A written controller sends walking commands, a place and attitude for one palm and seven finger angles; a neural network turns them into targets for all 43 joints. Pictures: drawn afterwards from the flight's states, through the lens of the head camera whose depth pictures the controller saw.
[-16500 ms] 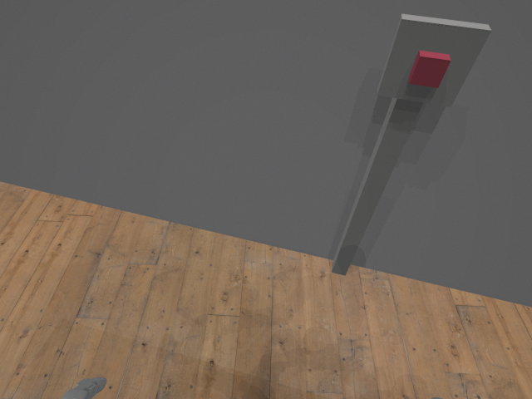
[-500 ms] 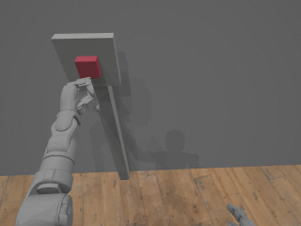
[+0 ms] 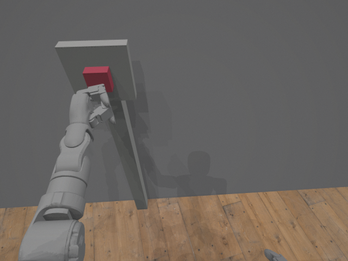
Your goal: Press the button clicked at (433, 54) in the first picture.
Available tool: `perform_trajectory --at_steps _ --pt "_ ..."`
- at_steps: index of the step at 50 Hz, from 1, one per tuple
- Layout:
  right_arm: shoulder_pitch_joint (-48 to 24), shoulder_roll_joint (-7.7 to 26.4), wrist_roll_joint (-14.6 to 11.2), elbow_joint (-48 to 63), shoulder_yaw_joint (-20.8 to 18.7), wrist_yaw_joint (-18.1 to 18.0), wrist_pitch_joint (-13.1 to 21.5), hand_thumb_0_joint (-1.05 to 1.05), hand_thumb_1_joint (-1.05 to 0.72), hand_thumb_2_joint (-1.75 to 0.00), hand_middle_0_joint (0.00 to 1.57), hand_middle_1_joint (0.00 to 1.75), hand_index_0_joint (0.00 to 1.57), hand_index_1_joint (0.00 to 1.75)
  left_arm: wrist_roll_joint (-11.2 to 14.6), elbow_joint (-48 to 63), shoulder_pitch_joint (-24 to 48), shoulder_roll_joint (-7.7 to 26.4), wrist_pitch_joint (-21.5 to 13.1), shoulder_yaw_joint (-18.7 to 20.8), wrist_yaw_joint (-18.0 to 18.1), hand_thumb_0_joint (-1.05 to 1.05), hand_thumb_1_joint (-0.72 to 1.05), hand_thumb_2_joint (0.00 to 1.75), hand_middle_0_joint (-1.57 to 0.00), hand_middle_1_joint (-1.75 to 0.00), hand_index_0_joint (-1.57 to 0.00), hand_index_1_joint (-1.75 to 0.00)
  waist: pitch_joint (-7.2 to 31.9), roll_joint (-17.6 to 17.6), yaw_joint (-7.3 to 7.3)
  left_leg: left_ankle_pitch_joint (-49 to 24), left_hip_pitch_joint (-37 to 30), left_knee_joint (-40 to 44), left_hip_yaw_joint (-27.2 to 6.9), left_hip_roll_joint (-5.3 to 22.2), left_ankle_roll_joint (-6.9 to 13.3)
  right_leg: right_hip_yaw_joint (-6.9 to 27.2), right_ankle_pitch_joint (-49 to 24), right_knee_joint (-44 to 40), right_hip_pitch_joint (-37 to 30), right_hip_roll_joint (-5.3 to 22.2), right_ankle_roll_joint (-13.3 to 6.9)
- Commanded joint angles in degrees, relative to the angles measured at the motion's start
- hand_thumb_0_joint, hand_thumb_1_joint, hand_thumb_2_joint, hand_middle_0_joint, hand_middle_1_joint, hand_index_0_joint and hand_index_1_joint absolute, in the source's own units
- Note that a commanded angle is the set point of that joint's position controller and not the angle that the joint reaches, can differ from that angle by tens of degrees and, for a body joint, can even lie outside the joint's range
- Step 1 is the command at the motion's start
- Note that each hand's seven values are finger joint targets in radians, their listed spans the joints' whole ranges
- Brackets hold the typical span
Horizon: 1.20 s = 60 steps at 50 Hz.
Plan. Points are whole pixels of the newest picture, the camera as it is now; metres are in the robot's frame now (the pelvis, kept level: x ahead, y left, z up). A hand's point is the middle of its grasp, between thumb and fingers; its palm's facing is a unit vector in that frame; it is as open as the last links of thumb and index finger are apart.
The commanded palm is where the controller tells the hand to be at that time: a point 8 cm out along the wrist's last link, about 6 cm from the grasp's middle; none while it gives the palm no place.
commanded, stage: aim a knuckle at the button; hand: left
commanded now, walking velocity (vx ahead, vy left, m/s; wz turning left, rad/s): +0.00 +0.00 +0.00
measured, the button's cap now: (99, 79) +0.50 +0.20 +0.17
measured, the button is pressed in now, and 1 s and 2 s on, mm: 0 5 6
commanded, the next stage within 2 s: press the button with the knuckle in 0.30 s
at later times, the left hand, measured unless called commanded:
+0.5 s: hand (109, 108) +0.42 +0.16 +0.15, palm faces +0.11 -0.99 +0.01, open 3.1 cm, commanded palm +0.39 +0.21 +0.14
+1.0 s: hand (110, 102) +0.45 +0.17 +0.14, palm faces +0.12 -0.99 +0.00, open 3.1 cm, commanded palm +0.44 +0.21 +0.14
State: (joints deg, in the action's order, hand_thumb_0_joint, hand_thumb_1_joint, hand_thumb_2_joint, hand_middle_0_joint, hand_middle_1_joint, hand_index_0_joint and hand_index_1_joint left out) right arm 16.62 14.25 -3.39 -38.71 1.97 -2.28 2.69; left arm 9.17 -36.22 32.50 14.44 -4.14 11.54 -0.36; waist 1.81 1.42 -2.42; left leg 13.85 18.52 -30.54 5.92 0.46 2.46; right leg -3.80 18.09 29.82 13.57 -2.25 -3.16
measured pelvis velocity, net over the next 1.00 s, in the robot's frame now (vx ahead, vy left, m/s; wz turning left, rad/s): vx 0.01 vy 0.00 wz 0.02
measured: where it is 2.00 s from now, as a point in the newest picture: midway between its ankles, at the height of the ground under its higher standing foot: outside the picture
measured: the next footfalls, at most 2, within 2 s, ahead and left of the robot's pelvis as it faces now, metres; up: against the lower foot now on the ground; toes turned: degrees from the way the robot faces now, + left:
none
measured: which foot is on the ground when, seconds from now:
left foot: down 0.00-1.00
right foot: down 0.00-1.00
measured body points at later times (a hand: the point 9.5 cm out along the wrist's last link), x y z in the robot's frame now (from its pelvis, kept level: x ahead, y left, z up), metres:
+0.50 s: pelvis +0.00 -0.01 +0.00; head +0.01 -0.02 +0.45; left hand +0.41 +0.22 +0.15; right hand +0.12 -0.25 -0.11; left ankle +0.02 +0.09 -0.73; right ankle -0.03 -0.08 -0.73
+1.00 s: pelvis +0.01 +0.00 +0.00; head +0.03 -0.01 +0.45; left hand +0.44 +0.22 +0.14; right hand +0.07 -0.26 -0.13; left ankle +0.02 +0.09 -0.73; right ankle -0.03 -0.08 -0.73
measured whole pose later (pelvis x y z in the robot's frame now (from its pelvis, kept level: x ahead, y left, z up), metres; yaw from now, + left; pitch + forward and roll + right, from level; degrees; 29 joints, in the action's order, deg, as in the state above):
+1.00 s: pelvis +0.01 +0.00 +0.00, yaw +1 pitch +5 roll +0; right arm 19.9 15.3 -3.0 -40.9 1.2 -2.1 1.9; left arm 8.9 -52.4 43.0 17.6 -8.5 14.1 -3.0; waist 2.0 1.7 -3.5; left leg 14.8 22.8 -32.8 4.6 0.4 2.3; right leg -5.0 19.1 31.4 17.1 -2.3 -3.4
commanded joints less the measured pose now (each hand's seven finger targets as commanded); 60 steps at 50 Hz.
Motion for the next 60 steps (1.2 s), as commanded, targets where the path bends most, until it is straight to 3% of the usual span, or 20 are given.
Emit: perform_trajectory --at_steps 1,5,6,9,12,16,19,20,25,27,30,32,33,40,45,48,49,51,54,60 --pt "-3.3 8.04 -0.75 8.62 -2.75 -0.65 1.83 0.0 -0.9 -0.9 0.2 0.3 0.2 0.3 0.99 10.45 20.55 10.41 -1.23 2.68 -1.17 0.0 0.9 0.9 -1.3 -1.5 -1.3 -1.5 14.93 -1.42 1.46 -12.01 -12.06 2.72 -5.83 0.22 0.41 3.66 -18.63 -4.73 0.78 1.66 1.77" --pt "-2.94 8.07 -0.77 8.77 -2.8 -0.63 1.98 0.0 -0.9 -0.9 0.2 0.3 0.2 0.3 2.18 11.94 22.41 8.06 -1.43 0.83 -2.37 0.0 0.9 0.9 -1.3 -1.5 -1.3 -1.5 13.86 -3.96 0.26 -12.13 -12.35 2.28 -5.9 0.34 0.67 3.52 -18.99 -5.2 2.04 1.39 2.08" --pt "-2.89 8.22 -0.83 8.74 -2.97 -0.66 1.98 0.0 -0.9 -0.9 0.2 0.3 0.2 0.3 2.3 12.73 22.21 9.89 -1.93 2.4 -2.34 0.0 0.9 0.9 -1.3 -1.5 -1.3 -1.5 14.4 -3.76 0.83 -11.92 -12.23 2.42 -5.94 0.36 0.6 3.64 -18.7 -5.07 1.71 1.4 2.03" --pt "-3.2 7.77 -0.61 8.61 -2.93 -0.64 2.47 0.0 -0.9 -0.9 0.2 0.3 0.2 0.3 1.85 16.69 25.74 8.29 -3.51 0.33 -1.91 0.0 0.9 0.9 -1.3 -1.5 -1.3 -1.5 15.76 -1.27 0.1 -12.62 -14.38 1.92 -6.15 0.28 0.67 3.78 -18.69 -4.77 2.74 1.43 2.04" --pt "-3.34 7.86 -0.56 7.8 -2.8 -0.82 2.44 0.0 -0.9 -0.9 0.2 0.3 0.2 0.3 1.13 17.29 28.53 11.38 -4.31 1.82 -1.02 0.0 0.9 0.9 -1.3 -1.5 -1.3 -1.5 15.66 0.08 -0.37 -11.47 -14.46 1.91 -6.36 0.37 0.65 4.09 -17.09 -4.88 3.19 1.51 2.09" --pt "-3.26 7.91 -0.5 7.56 -2.59 -0.94 2.29 0.0 -0.9 -0.9 0.2 0.3 0.2 0.3 1.01 13.74 27.01 10.88 -3.36 1.77 -0.91 0.0 0.9 0.9 -1.3 -1.5 -1.3 -1.5 15.77 -1.58 -0.16 -10.99 -13.19 1.9 -6.4 0.14 0.69 4.09 -17.53 -4.78 2.3 1.65 2.2" --pt "-3.25 7.85 -0.65 7.58 -2.55 -0.99 2.09 0.0 -0.9 -0.9 0.2 0.3 0.2 0.3 1.45 11.26 26.42 10.02 -2.18 1.65 -1.45 0.0 0.9 0.9 -1.3 -1.5 -1.3 -1.5 15.84 -0.6 0.06 -11.74 -13.32 1.73 -6.16 -0.05 0.56 4.03 -18.89 -4.73 2.22 1.75 2.17" --pt "-3.0 8.15 -0.62 7.65 -2.67 -0.99 1.93 0.0 -0.9 -0.9 0.2 0.3 0.2 0.3 1.42 10.68 25.58 11.97 -2.13 3.33 -1.45 0.0 0.9 0.9 -1.3 -1.5 -1.3 -1.5 16.35 -2.65 0.35 -12.07 -12.52 1.51 -6.14 -0.08 0.71 4.16 -19.64 -4.65 1.04 1.75 2.35" --pt "-2.32 8.3 -0.56 8.08 -2.65 -0.76 1.59 0.0 -0.9 -0.9 0.2 0.3 0.2 0.3 1.54 9.69 25.74 12.57 -2.25 3.96 -1.98 0.0 0.9 0.9 -1.3 -1.5 -1.3 -1.5 16.57 -3.07 0.55 -13.47 -11.5 1.31 -5.87 -0.24 0.81 4.23 -22.31 -4.17 0.22 1.86 2.37" --pt "-2.14 8.08 -0.69 7.87 -2.61 -0.76 1.44 0.0 -0.9 -0.9 0.2 0.3 0.2 0.3 1.41 9.1 28.8 10.5 -2.48 1.69 -2.25 0.0 0.9 0.9 -1.3 -1.5 -1.3 -1.5 15.04 -2.72 -0.78 -13.03 -11.68 1.18 -5.7 -0.24 0.87 4.14 -21.99 -4.36 1.9 1.83 2.52" --pt "-1.27 8.39 -0.56 7.28 -2.71 -0.85 1.21 0.0 -0.9 -0.9 0.2 0.3 0.2 0.3 0.97 7.69 32.46 12.11 -3.18 2.34 -2.21 0.0 0.9 0.9 -1.3 -1.5 -1.3 -1.5 14.16 -2.57 -1.55 -11.94 -11.1 0.77 -5.93 -0.2 0.97 4.42 -20.37 -4.45 3.18 1.83 2.57" --pt "-0.93 8.36 -0.57 6.91 -2.8 -0.91 1.21 0.0 -0.9 -0.9 0.2 0.3 0.2 0.3 0.74 6.68 34.53 12.64 -3.68 2.49 -2.29 0.0 0.9 0.9 -1.3 -1.5 -1.3 -1.5 15.2 0.14 -1.58 -11.86 -11.83 0.51 -5.97 -0.26 0.87 4.59 -19.7 -4.28 3.97 1.82 2.38" --pt "-0.33 8.57 -0.41 6.53 -2.89 -0.99 1.2 0.0 -0.9 -0.9 0.2 0.3 0.2 0.3 0.81 5.61 34.94 14.66 -3.98 4.44 -2.1 0.0 0.9 0.9 -1.3 -1.5 -1.3 -1.5 16.09 -1.05 -1.45 -11.48 -11.48 0.41 -6.11 -0.26 0.89 4.62 -19.28 -4.29 3.56 1.82 2.43" --pt "2.31 8.89 0.05 5.29 -3.28 -0.58 1.38 0.0 -0.9 -0.9 0.2 0.3 0.2 0.3 0.1 1.65 38.21 14.97 -7.01 4.41 -2.7 0.0 0.9 0.9 -1.3 -1.5 -1.3 -1.5 21.03 0.38 -1.91 -15.86 -13.43 -0.84 -6.68 -0.07 0.69 4.2 -22.31 -2.42 3.43 1.46 2.12" --pt "3.27 9.2 0.09 4.71 -3.55 -0.34 1.23 0.0 -0.9 -0.9 0.2 0.3 0.2 0.3 0.46 -0.98 40.3 14.47 -7.99 4.32 -2.58 0.0 0.9 0.9 -1.3 -1.5 -1.3 -1.5 18.65 -1.99 -2.68 -14.83 -12.04 -0.88 -6.86 0.08 0.85 4.0 -21.44 -2.73 5.02 1.13 2.29" --pt "3.74 9.24 0.06 3.88 -3.46 -0.46 1.31 0.0 -0.9 -0.9 0.2 0.3 0.2 0.3 0.18 -2.91 44.7 13.72 -8.56 2.89 -2.43 0.0 0.9 0.9 -1.3 -1.5 -1.3 -1.5 16.61 -0.85 -3.99 -11.96 -11.33 -0.81 -6.7 0.01 0.91 4.23 -18.5 -3.3 7.45 1.15 2.52" --pt "4.25 9.36 0.11 3.3 -3.56 -0.49 1.37 0.0 -0.9 -0.9 0.2 0.3 0.2 0.3 -0.15 -3.56 46.2 15.46 -9.04 4.18 -2.07 0.0 0.9 0.9 -1.3 -1.5 -1.3 -1.5 16.41 -1.26 -3.94 -11.5 -11.24 -0.84 -7.08 0.11 0.88 4.1 -17.45 -3.27 7.91 1.14 2.41" --pt "4.56 9.32 0.2 2.93 -3.35 -0.33 1.55 0.0 -0.9 -0.9 0.2 0.3 0.2 0.3 -0.75 -5.42 48.26 13.75 -9.71 2.17 -1.8 0.0 0.9 0.9 -1.3 -1.5 -1.3 -1.5 15.8 -0.05 -4.66 -10.03 -11.54 -0.82 -7.55 0.22 0.72 3.97 -15.01 -3.15 9.94 1.07 2.27" --pt "5.35 9.67 0.43 2.33 -3.36 -0.31 1.95 0.0 -0.9 -0.9 0.2 0.3 0.2 0.3 -0.98 -7.8 49.45 15.64 -10.81 3.66 -1.52 0.0 0.9 0.9 -1.3 -1.5 -1.3 -1.5 17.61 0.6 -4.58 -8.93 -11.57 -1.06 -7.99 0.25 0.55 4.1 -13.21 -2.82 10.43 1.05 2.14" --pt "6.58 10.09 0.69 1.41 -3.24 -0.2 3.0 0.0 -0.9 -0.9 0.2 0.3 0.2 0.3 -1.0 -11.08 55.66 15.03 -12.85 2.3 -1.59 0.0 0.9 0.9 -1.3 -1.5 -1.3 -1.5 17.89 -0.47 -6.69 -5.38 -10.31 -1.53 -8.34 0.31 0.67 4.45 -9.82 -2.76 12.52 0.92 2.52"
